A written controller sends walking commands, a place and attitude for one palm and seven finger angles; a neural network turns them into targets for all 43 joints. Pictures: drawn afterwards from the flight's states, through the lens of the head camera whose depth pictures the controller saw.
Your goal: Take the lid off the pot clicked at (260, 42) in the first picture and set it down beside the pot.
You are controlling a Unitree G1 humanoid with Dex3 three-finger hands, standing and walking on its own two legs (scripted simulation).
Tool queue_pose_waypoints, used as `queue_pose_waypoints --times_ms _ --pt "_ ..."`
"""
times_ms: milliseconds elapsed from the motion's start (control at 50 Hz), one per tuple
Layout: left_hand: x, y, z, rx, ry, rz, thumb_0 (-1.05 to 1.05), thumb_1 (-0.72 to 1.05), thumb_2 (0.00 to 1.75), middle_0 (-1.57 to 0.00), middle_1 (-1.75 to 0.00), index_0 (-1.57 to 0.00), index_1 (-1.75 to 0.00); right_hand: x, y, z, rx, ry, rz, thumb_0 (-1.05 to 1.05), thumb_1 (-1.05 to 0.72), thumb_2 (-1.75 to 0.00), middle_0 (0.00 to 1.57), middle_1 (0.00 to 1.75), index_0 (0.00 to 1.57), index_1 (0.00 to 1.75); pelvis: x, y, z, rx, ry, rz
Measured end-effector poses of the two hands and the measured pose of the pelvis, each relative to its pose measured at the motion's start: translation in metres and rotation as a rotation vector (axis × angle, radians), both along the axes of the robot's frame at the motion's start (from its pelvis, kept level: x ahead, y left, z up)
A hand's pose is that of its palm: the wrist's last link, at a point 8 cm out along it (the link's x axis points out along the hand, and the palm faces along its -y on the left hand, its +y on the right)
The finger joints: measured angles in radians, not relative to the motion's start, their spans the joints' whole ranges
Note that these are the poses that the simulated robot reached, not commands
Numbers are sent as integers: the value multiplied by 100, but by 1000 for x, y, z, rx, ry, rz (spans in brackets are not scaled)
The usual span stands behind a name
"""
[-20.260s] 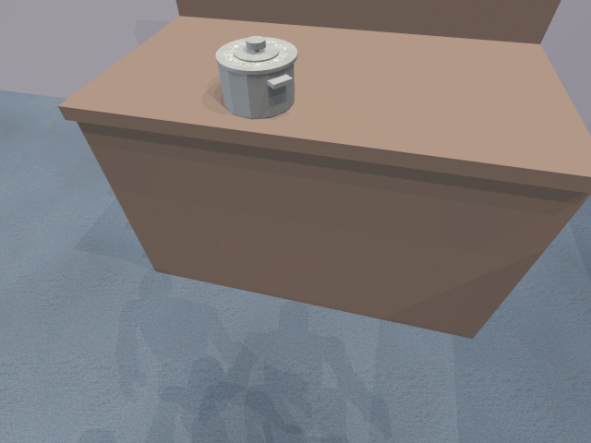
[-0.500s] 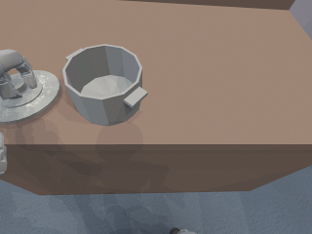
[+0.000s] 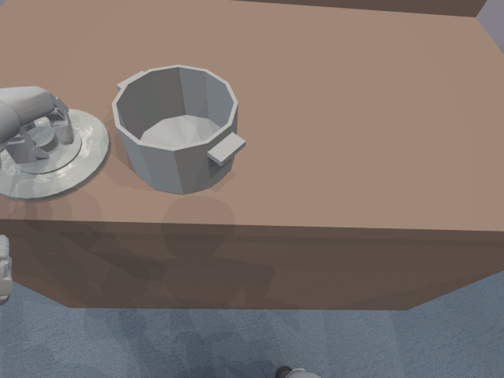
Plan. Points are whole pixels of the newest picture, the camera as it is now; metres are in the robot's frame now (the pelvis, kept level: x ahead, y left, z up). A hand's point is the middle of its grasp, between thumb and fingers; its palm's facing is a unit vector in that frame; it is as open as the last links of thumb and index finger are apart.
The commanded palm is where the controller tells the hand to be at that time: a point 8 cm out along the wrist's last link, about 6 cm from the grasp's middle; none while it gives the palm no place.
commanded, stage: open the fingers wide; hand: left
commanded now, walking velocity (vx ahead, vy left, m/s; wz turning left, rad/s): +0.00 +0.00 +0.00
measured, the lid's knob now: (41, 139) +0.49 +0.32 +0.07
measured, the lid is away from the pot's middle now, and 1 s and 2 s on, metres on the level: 0.22 0.22 0.22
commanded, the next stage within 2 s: raise the empty hand in 0.66 s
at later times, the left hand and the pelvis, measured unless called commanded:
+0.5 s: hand (26, 136) +0.47 +0.32 +0.10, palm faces -0.45 -0.09 -0.89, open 10.5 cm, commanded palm +0.49 +0.32 +0.15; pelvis +0.01 +0.00 +0.00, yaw +0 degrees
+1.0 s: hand (15, 125) +0.47 +0.33 +0.12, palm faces -0.41 -0.09 -0.91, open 11.0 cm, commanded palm +0.49 +0.32 +0.18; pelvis +0.01 +0.01 +0.00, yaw +0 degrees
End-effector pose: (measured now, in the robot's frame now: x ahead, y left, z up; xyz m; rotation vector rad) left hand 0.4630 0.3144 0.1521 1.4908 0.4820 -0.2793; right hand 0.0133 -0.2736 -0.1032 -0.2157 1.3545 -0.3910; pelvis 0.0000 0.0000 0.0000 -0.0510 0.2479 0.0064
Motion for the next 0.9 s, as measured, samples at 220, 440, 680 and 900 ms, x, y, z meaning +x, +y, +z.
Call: queue_pose_waypoints --times_ms 220,440,680,900 --pt "6 4 5 0 -19 12 0 21 75 -51 -93 -58 -95 -7 0 0 -2 28 -11 0 -91 -90 20 30 20 30 2 2 -1 -2 10 -2" --pt "10 9 4 -10 -21 20 0 8 66 -41 -90 -42 -90 -13 5 0 12 61 -30 0 -91 -90 20 30 20 30 6 4 0 -4 15 -5" --pt "10 10 7 -15 -35 5 0 1 64 -37 -87 -37 -87 0 10 0 21 47 -13 0 -91 -90 20 30 20 30 10 8 1 -8 11 2" --pt "9 10 12 -8 -53 -5 0 -1 66 -37 -85 -37 -85 16 13 2 24 3 10 0 -91 -90 20 30 20 30 11 10 3 -7 0 5"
